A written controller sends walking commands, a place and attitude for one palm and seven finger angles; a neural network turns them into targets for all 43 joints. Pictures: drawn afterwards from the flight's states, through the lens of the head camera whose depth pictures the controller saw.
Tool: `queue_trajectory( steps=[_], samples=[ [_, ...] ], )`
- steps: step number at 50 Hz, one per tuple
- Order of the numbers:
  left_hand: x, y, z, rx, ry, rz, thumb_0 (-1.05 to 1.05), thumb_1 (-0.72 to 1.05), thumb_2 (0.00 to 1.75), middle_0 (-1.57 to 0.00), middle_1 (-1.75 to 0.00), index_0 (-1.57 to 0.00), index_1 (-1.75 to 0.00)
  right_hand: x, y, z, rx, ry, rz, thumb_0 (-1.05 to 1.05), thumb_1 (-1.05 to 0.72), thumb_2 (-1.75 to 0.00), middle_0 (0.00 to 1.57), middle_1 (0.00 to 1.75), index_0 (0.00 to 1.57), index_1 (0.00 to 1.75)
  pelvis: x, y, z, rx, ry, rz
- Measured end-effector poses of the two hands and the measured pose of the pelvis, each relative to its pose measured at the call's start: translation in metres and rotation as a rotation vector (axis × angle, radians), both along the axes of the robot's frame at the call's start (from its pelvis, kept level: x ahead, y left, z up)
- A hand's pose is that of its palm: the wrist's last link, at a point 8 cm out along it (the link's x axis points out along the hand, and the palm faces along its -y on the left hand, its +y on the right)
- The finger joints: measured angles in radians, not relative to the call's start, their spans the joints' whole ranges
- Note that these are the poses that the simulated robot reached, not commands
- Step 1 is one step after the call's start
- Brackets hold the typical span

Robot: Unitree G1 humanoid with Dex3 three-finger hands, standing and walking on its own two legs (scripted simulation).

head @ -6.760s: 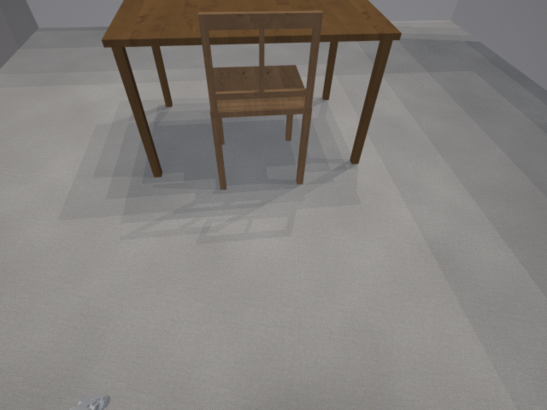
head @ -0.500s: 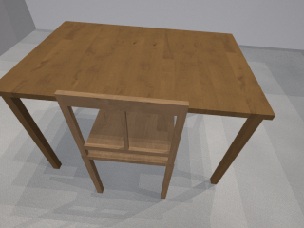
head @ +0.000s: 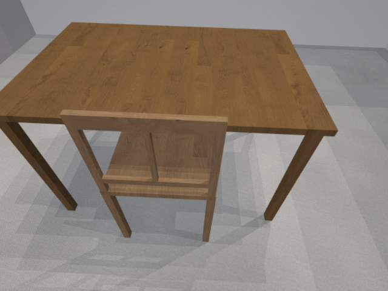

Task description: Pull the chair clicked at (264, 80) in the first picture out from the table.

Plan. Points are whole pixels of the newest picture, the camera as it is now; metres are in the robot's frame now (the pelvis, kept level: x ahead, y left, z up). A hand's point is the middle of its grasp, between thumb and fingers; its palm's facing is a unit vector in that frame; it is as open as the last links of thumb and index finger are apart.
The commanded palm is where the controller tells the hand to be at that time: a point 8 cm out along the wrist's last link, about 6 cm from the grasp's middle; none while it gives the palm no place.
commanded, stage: come to a stop and stand still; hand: left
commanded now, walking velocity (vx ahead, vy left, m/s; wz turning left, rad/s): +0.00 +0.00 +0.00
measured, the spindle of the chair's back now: (151, 157) +0.51 +0.17 -0.10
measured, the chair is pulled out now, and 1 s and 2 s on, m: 0.00 0.00 0.00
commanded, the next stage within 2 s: look again from close up in 0.08 s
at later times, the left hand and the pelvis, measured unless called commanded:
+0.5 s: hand out of the picture +0.04 +0.21 -0.18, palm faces +0.04 -0.97 -0.22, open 7.4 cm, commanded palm none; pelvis +0.02 +0.03 -0.01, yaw +0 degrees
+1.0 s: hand out of the picture +0.03 +0.21 -0.18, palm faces +0.02 -0.98 -0.18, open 7.4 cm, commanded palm none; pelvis +0.03 +0.04 +0.00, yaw +0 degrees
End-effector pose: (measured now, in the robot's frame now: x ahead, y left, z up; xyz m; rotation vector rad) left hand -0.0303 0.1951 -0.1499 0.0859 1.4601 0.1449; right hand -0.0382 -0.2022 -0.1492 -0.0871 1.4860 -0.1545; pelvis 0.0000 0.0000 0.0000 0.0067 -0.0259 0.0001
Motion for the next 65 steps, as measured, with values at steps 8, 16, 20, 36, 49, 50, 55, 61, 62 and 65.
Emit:
queue_trajectory(
  steps=[8, 16, 20, 36, 49, 50, 55, 61, 62, 65],
  samples=[
    [0.009, 0.007, 0.001, 0.014, -0.008, -0.013, 0.01, 0.91, 0.90, -0.20, -0.30, -0.20, -0.30, -0.009, 0.008, 0.000, 0.012, 0.022, -0.018, 0.00, -0.91, -0.90, 0.20, 0.30, 0.19, 0.30, 0.003, 0.001, 0.000, 0.000, 0.010, -0.005],
    [0.022, 0.030, -0.001, 0.046, -0.048, -0.038, 0.00, 0.91, 0.90, -0.20, -0.30, -0.20, -0.30, 0.014, 0.015, -0.009, 0.017, -0.052, 0.006, 0.00, -0.91, -0.90, 0.20, 0.30, 0.20, 0.30, 0.007, 0.015, -0.008, -0.023, 0.022, 0.012],
    [0.040, 0.046, 0.001, 0.065, -0.091, -0.036, 0.00, 0.91, 0.90, -0.20, -0.30, -0.20, -0.30, 0.034, 0.022, -0.010, 0.016, -0.107, 0.024, 0.00, -0.91, -0.90, 0.20, 0.30, 0.19, 0.30, 0.014, 0.024, -0.008, -0.017, 0.017, 0.011],
    [0.067, 0.068, 0.001, 0.067, -0.111, -0.043, 0.00, 0.91, 0.90, -0.20, -0.30, -0.20, -0.30, 0.067, 0.023, -0.002, -0.036, -0.131, 0.061, 0.01, -0.92, -0.90, 0.20, 0.30, 0.20, 0.30, 0.028, 0.040, -0.006, -0.004, 0.007, 0.000],
    [0.054, 0.063, -0.002, 0.041, -0.059, -0.031, 0.00, 0.91, 0.90, -0.20, -0.30, -0.20, -0.30, 0.074, 0.023, 0.000, -0.048, -0.117, 0.062, 0.00, -0.92, -0.90, 0.20, 0.30, 0.20, 0.30, 0.032, 0.043, -0.005, -0.006, 0.000, -0.002],
    [0.053, 0.063, -0.003, 0.040, -0.057, -0.031, 0.00, 0.91, 0.90, -0.20, -0.30, -0.20, -0.30, 0.073, 0.023, 0.000, -0.048, -0.116, 0.061, 0.00, -0.92, -0.90, 0.20, 0.30, 0.20, 0.30, 0.032, 0.043, -0.005, -0.006, 0.000, -0.002],
    [0.049, 0.061, -0.002, 0.036, -0.044, -0.031, 0.00, 0.91, 0.90, -0.20, -0.30, -0.20, -0.30, 0.070, 0.024, 0.000, -0.044, -0.106, 0.059, 0.00, -0.92, -0.90, 0.20, 0.30, 0.20, 0.30, 0.032, 0.042, -0.004, -0.005, 0.001, -0.003],
    [0.046, 0.059, -0.002, 0.035, -0.034, -0.031, 0.00, 0.91, 0.90, -0.20, -0.30, -0.20, -0.30, 0.065, 0.026, 0.000, -0.036, -0.091, 0.053, 0.00, -0.92, -0.90, 0.20, 0.30, 0.20, 0.30, 0.032, 0.041, -0.004, -0.004, 0.002, -0.005],
    [0.045, 0.058, -0.002, 0.035, -0.031, -0.032, 0.00, 0.91, 0.90, -0.20, -0.30, -0.20, -0.30, 0.064, 0.026, 0.000, -0.035, -0.089, 0.050, 0.00, -0.92, -0.90, 0.20, 0.30, 0.20, 0.30, 0.032, 0.040, -0.004, -0.003, 0.002, -0.006],
    [0.045, 0.056, -0.003, 0.032, -0.018, -0.036, 0.00, 0.91, 0.90, -0.20, -0.30, -0.20, -0.30, 0.061, 0.026, -0.001, -0.031, -0.081, 0.038, 0.00, -0.91, -0.90, 0.20, 0.30, 0.20, 0.30, 0.034, 0.037, -0.005, 0.001, 0.002, -0.009]
  ],
)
